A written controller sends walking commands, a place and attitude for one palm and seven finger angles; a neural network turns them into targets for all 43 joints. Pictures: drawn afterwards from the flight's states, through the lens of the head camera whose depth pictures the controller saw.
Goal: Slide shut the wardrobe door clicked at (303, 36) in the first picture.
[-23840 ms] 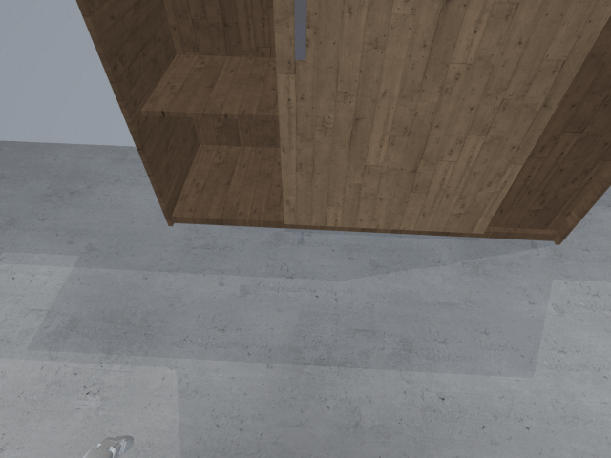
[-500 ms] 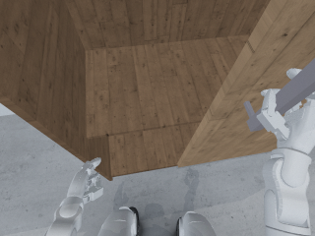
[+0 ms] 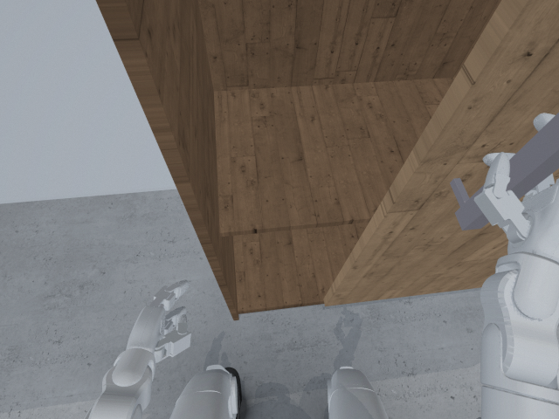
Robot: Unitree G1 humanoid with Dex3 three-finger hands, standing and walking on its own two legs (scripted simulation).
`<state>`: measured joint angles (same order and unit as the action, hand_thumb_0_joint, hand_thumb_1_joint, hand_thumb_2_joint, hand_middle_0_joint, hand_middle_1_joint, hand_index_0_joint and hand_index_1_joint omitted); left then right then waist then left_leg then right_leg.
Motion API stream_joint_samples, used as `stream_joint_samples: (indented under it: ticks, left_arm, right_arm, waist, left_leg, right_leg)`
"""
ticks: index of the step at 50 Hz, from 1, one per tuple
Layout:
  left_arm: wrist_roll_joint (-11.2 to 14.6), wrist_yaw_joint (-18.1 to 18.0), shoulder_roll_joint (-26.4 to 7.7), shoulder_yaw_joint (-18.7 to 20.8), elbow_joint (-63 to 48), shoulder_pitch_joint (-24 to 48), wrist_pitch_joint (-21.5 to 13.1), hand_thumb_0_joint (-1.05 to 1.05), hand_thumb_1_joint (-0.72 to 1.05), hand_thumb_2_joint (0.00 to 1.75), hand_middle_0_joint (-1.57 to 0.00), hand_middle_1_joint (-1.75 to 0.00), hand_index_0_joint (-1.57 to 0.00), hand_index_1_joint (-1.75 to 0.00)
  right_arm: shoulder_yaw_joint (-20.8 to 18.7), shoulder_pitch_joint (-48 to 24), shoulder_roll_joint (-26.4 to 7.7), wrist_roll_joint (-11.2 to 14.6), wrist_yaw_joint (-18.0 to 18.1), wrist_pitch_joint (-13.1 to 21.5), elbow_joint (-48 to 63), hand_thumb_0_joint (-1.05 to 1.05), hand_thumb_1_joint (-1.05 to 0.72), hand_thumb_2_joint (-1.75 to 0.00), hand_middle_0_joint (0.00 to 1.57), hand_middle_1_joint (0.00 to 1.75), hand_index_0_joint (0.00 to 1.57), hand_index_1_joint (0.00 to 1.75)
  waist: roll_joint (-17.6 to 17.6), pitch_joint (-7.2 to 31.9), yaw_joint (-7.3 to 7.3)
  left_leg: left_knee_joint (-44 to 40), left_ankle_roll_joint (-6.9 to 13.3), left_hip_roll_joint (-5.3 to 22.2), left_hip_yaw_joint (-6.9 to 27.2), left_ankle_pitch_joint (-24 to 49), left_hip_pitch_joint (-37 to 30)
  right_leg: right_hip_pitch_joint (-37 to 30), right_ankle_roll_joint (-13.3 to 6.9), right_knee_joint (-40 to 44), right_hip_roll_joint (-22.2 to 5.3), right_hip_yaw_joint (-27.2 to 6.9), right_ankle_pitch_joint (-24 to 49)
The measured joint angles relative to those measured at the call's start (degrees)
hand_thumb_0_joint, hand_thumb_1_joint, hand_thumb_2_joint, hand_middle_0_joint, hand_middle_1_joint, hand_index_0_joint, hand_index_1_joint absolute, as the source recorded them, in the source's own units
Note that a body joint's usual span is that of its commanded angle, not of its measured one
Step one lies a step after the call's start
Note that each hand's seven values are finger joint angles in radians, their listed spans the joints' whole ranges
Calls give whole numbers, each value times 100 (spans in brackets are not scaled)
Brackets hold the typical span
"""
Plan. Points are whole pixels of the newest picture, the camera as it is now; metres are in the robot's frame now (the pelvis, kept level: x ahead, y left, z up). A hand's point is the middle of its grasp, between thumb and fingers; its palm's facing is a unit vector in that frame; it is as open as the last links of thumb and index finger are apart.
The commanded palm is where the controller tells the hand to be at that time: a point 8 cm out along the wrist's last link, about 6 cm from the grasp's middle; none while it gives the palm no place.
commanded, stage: step sideways, sliding the door along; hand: right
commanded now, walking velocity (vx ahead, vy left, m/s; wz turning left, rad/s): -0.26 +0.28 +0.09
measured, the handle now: (537, 130) +0.38 -0.26 +0.20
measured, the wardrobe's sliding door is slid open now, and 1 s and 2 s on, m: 0.29 0.00 0.00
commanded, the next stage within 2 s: stop walking and hold the door there in 1.36 s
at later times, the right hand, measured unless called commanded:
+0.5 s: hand (358, 207) +0.31 -0.08 +0.15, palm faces +0.33 +0.94 -0.02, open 7.3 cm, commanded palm +0.27 -0.05 +0.15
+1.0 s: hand (231, 223) +0.29 +0.05 +0.16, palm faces +0.12 +0.98 -0.14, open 6.9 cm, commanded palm +0.27 +0.03 +0.16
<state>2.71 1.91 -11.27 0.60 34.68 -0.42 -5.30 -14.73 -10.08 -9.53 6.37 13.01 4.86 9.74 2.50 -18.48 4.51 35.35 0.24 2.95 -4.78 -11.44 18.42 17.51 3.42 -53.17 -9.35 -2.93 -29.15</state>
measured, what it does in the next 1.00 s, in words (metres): steps to the left: right foot, then left foot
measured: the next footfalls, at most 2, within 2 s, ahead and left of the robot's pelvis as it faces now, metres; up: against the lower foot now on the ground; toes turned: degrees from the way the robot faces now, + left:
right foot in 0.06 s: +0.04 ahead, -0.16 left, +0.00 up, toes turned -6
left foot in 0.34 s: +0.00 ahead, +0.22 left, +0.00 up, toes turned +7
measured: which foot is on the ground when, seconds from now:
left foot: down 0.00-0.08, up 0.10-0.32, down 0.34-1.00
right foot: up 0.00-0.04, down 0.06-0.66, up 0.68-0.74, down 0.76-0.94, up 0.96-1.00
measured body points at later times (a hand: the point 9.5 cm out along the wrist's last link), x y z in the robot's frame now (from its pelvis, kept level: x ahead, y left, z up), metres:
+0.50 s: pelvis -0.05 +0.11 +0.01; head +0.01 +0.11 +0.45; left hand +0.12 +0.33 -0.10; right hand +0.29 -0.13 +0.16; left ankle -0.04 +0.22 -0.72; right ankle -0.03 -0.10 -0.72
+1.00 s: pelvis -0.08 +0.19 +0.01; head -0.03 +0.21 +0.45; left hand +0.09 +0.41 -0.11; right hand +0.28 +0.00 +0.16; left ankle -0.04 +0.22 -0.72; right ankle -0.08 -0.02 -0.70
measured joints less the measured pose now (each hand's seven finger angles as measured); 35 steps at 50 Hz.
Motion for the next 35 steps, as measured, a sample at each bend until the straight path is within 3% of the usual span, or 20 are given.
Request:
stream_joint_samples:
  ticks: [2,3,4,7,10,13,16,17,19,20,23,25,27,29,32,35]
  left_arm:
    - [5,-65,-88,37,17,-69,29,1,90,89,-20,-30,-20,-30]
    - [1,-84,-148,82,-15,-149,58,1,90,89,-20,-30,-20,-30]
    - [-1,-108,-148,160,-31,-210,92,1,90,89,-20,-30,-20,-30]
    - [-120,-54,-53,300,-18,-448,176,1,91,90,-20,-30,-20,-30]
    - [-123,60,-46,286,-34,-719,205,1,91,90,-19,-30,-20,-30]
    - [-107,137,-45,229,-89,-898,199,1,90,90,-20,-30,-20,-30]
    - [-87,163,3,141,-155,-911,144,1,90,90,-20,-30,-20,-30]
    - [-64,169,20,110,-168,-877,131,1,90,90,-20,-30,-20,-30]
    - [17,144,-28,103,-81,-688,153,1,90,90,-20,-30,-20,-30]
    - [42,124,-10,99,-7,-632,191,1,90,90,-20,-30,-20,-30]
    - [51,11,23,63,150,-597,318,1,90,90,-20,-30,-20,-30]
    - [-3,-71,-64,66,114,-695,360,1,90,90,-20,-30,-20,-30]
    - [-75,-107,-62,149,93,-741,405,1,90,90,-20,-30,-20,-30]
    - [-99,-104,-25,175,80,-727,450,1,90,90,-20,-30,-20,-30]
    - [-66,-57,-55,159,50,-691,451,1,90,90,-20,-30,-20,-30]
    - [-32,-90,-52,118,120,-614,508,1,90,90,-20,-30,-20,-30]
  right_arm:
    - [18,137,58,3,80,-58,135,-1,-67,-81,40,137,6,127]
    - [68,179,77,-15,101,-104,208,-1,-67,-81,40,138,6,126]
    - [135,149,28,-16,94,-153,249,-1,-68,-80,39,138,6,125]
    - [308,-60,-29,-116,-15,-149,66,0,-70,-79,38,138,5,122]
    - [419,-181,40,-178,-85,-146,-175,1,-70,-79,36,139,6,122]
    - [450,-282,70,-174,-118,-115,-396,1,-70,-78,36,139,6,123]
    - [372,-452,-25,-144,-120,-75,-585,0,-71,-79,36,139,4,124]
    - [321,-540,-70,-142,-127,-54,-662,0,-71,-79,37,138,3,124]
    - [238,-714,-35,-132,-125,25,-892,-1,-71,-79,36,138,1,124]
    - [239,-747,-58,-118,-129,25,-986,-1,-71,-80,36,138,1,124]
    - [319,-655,-68,-104,-94,-21,-1112,-1,-72,-80,34,137,2,126]
    - [431,-531,19,-60,-54,-110,-1070,0,-71,-80,33,138,4,128]
    - [566,-579,33,-3,-105,-166,-1088,1,-72,-79,33,138,3,128]
    - [672,-701,30,-27,-160,-209,-1133,1,-72,-79,33,138,2,127]
    - [781,-817,81,-67,-240,-171,-1249,1,-73,-79,32,139,1,127]
    - [889,-792,59,-92,-309,-132,-1326,1,-73,-78,33,139,0,129]
  waist:
    - [-140,194,-161]
    - [-132,302,-233]
    - [-203,321,-232]
    - [-424,286,-72]
    - [-302,376,15]
    - [-158,478,140]
    - [-91,467,181]
    - [-66,427,178]
    - [308,147,3]
    - [314,136,-49]
    - [8,411,-125]
    - [29,690,-191]
    - [2,814,-178]
    - [-63,741,-96]
    - [85,620,-98]
    - [-3,683,-188]
  left_leg:
    - [-89,-3,51,37,138,179]
    - [-62,-7,13,-4,159,264]
    - [77,-26,-8,25,157,357]
    - [1382,-98,-204,250,-971,601]
    - [1990,-127,-350,180,-1234,484]
    - [1443,-137,-301,109,-1185,59]
    - [258,-139,-191,136,-783,-536]
    - [-178,-145,-183,115,-587,-749]
    - [-435,-85,-454,-128,-494,-1015]
    - [-455,-36,-463,-168,-457,-1002]
    - [-323,61,-237,-78,-454,-703]
    - [-221,64,-241,-98,-487,-516]
    - [54,46,-284,-123,-645,-340]
    - [112,98,-352,-125,-658,-368]
    - [-117,325,-561,-280,-540,-554]
    - [-182,438,-529,-320,-486,-534]
  right_leg:
    - [-124,-67,887,308,281,321]
    - [-277,-117,1498,301,472,1051]
    - [-360,-38,1723,265,563,1304]
    - [-456,137,1732,106,628,1203]
    - [-510,267,1934,-219,509,1305]
    - [-501,425,2068,-522,486,1440]
    - [-386,560,1970,-702,447,1479]
    - [-318,540,1852,-747,406,1458]
    - [-248,293,1684,-972,98,1606]
    - [-163,143,1558,-908,2,1766]
    - [-46,-159,1157,-250,-27,1033]
    - [-294,-322,1798,-107,150,1641]
    - [-378,196,2038,-203,154,1388]
    - [-425,433,2017,-267,131,1321]
    - [-414,341,1955,-451,-8,1415]
    - [-235,-70,1588,-294,5,1265]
